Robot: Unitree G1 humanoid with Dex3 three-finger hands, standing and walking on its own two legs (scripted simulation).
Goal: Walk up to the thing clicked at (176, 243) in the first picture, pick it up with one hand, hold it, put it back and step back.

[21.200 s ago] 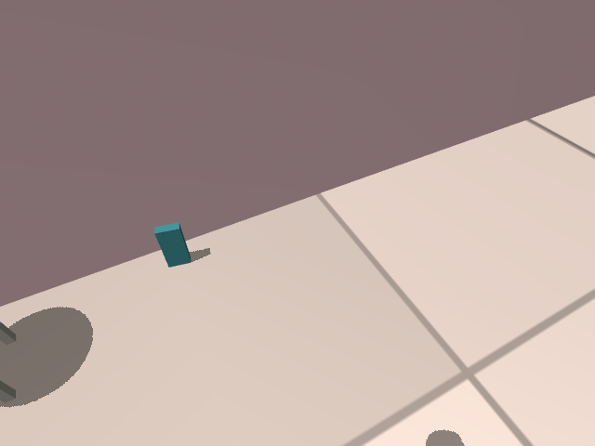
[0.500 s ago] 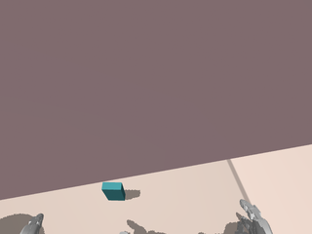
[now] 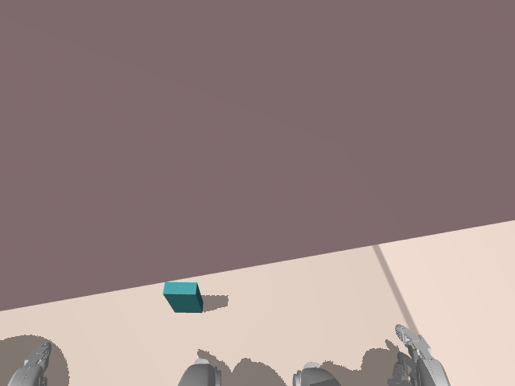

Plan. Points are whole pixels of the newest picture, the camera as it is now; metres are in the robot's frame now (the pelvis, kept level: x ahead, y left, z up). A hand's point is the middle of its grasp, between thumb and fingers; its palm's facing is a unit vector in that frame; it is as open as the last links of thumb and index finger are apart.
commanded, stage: go down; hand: left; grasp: from the side
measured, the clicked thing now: (185, 298) +0.42 +0.21 -0.57
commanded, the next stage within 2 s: approach in 1.66 s
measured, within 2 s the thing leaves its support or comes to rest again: neither
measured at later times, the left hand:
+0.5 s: hand (69, 322) +0.27 +0.36 -0.19, palm faces +0.21 -0.96 -0.20, open 17.5 cm
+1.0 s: hand (69, 302) +0.32 +0.39 -0.23, palm faces +0.21 -0.97 -0.13, open 17.3 cm
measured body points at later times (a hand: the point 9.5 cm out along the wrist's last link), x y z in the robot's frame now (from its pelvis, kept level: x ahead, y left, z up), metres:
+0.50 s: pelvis -0.04 +0.00 -0.13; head +0.14 +0.03 +0.28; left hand +0.25 +0.41 -0.18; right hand +0.11 -0.27 -0.24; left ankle +0.01 +0.12 -0.64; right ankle +0.01 -0.15 -0.64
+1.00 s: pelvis -0.07 +0.00 -0.22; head +0.14 +0.04 +0.17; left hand +0.30 +0.44 -0.22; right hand +0.07 -0.29 -0.33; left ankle +0.01 +0.12 -0.64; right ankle +0.01 -0.15 -0.64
